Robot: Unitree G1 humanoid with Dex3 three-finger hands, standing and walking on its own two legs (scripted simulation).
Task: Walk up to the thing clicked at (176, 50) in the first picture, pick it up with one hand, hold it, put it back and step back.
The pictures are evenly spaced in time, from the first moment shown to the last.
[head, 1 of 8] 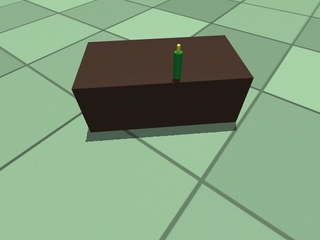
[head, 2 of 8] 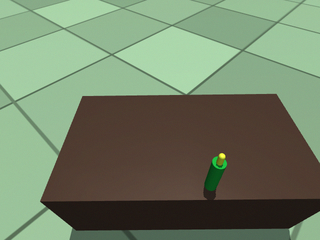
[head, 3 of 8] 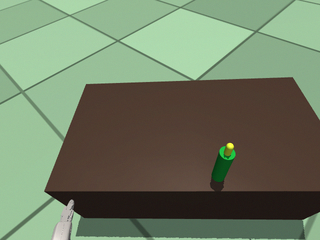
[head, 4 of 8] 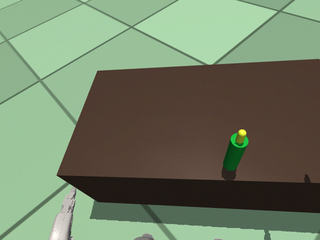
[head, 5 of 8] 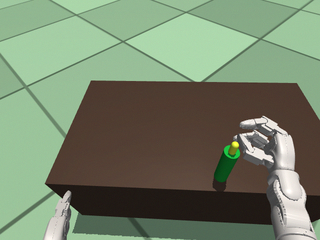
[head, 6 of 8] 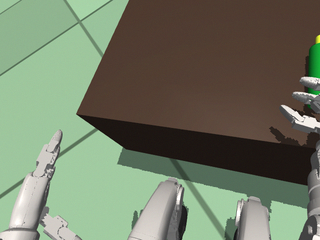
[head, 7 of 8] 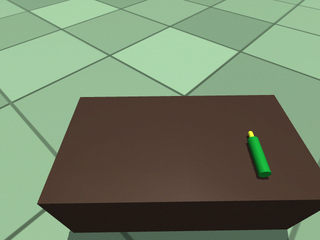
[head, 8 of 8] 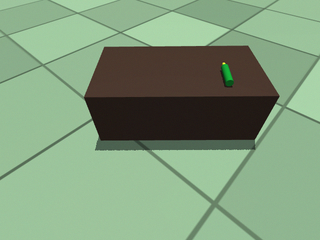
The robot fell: no
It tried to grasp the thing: no
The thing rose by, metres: 0.00
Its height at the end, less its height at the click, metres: -0.09
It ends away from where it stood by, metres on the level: 0.28
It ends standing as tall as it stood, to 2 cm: no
